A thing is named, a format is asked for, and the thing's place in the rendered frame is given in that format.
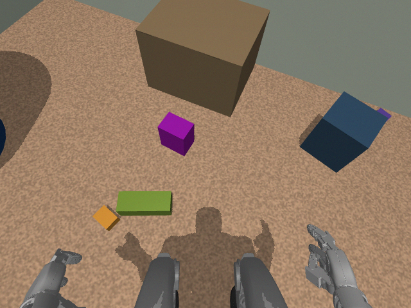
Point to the left robot arm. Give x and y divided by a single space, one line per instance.
41 300

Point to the left robot hand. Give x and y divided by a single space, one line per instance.
51 277

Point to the right robot hand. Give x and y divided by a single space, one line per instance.
335 270

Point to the right robot arm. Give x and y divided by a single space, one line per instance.
349 297

